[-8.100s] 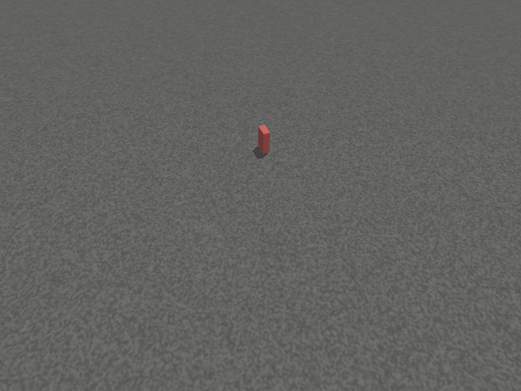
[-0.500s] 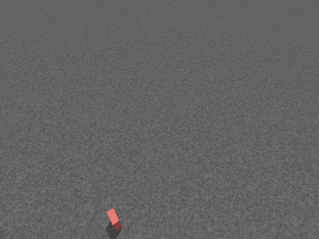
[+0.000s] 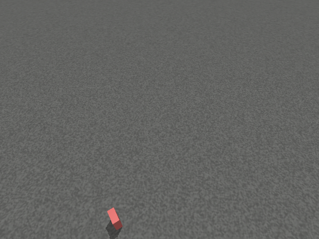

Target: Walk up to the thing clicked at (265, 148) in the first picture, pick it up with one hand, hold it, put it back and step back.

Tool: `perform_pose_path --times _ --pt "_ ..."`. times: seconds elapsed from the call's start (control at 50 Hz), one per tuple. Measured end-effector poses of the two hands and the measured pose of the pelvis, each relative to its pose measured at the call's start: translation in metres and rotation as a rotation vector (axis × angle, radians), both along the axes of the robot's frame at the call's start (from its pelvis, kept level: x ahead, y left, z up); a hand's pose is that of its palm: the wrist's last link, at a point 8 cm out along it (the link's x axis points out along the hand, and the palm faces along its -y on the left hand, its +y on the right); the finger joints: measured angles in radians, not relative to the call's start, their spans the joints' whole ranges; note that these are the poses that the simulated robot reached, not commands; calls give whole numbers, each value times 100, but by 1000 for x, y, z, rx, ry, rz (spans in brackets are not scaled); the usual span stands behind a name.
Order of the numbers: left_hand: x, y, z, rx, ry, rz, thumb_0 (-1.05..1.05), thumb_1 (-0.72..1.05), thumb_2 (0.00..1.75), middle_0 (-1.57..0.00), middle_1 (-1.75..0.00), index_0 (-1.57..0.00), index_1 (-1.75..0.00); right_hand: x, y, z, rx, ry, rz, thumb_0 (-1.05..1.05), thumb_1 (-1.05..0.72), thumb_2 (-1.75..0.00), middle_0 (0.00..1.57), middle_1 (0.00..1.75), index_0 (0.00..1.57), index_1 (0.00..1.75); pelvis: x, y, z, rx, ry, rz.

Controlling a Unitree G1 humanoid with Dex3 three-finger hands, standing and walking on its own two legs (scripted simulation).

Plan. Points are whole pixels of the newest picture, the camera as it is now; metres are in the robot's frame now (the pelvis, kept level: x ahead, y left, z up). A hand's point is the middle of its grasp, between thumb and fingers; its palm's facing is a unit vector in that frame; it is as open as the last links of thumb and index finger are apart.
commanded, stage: stand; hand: left
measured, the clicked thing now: (115, 219) +0.34 +0.24 -0.71
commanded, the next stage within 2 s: go down in 0.12 s
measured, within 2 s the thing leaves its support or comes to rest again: neither
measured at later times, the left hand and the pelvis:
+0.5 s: hand out of the picture +0.15 +0.27 -0.16, palm faces +0.05 -0.94 -0.35, open 11.8 cm; pelvis -0.01 +0.00 -0.02, yaw +1 degrees
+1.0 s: hand out of the picture +0.14 +0.29 -0.19, palm faces +0.08 -0.94 -0.34, open 16.6 cm; pelvis +0.00 +0.02 -0.07, yaw +1 degrees
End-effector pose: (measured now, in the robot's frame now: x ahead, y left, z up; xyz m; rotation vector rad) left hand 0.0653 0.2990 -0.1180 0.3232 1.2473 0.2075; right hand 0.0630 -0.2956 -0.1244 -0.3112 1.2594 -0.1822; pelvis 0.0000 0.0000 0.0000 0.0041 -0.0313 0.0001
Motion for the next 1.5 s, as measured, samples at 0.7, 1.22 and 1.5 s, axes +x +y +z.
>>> perform_pose_path --times 0.7,1.22,1.5 --pt "63 27 -26 1 -154 28 0 -14 14 -12 -10 -11 -11 42 55 -20 53 -297 11 1 -78 -87 20 30 20 30 -8 17 -43 -15 219 13" --pt "53 39 -55 -11 -240 51 -1 -45 11 -16 -12 -13 -15 98 75 -44 22 -499 123 1 -74 -86 20 30 20 30 -10 21 -98 -49 345 32" --pt "74 80 -119 -35 -487 35 -1 -52 6 -18 -12 -15 -15 83 61 -120 -15 -471 209 1 -78 -87 20 30 20 30 -44 15 -172 -50 477 35"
